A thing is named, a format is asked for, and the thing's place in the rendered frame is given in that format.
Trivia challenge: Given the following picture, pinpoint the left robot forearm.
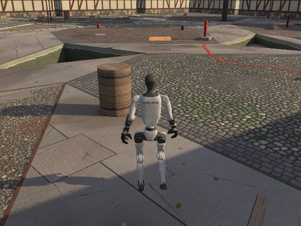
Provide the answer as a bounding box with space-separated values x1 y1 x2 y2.
122 114 132 135

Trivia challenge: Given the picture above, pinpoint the robot right upper arm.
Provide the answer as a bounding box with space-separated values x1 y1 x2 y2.
160 95 173 121

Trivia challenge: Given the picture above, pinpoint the right robot forearm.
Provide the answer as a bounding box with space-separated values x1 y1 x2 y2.
169 114 177 131

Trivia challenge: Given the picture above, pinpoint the right robot shin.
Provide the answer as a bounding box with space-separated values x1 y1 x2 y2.
158 152 166 184

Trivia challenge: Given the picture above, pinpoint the robot left upper arm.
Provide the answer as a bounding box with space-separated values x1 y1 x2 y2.
128 95 141 121

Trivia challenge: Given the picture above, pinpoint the robot right hand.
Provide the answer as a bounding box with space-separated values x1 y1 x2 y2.
167 129 178 138

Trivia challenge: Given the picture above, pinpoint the robot torso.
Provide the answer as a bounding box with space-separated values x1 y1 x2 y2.
140 94 162 141

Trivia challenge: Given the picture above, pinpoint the robot left hand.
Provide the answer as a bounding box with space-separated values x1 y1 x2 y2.
121 133 132 144

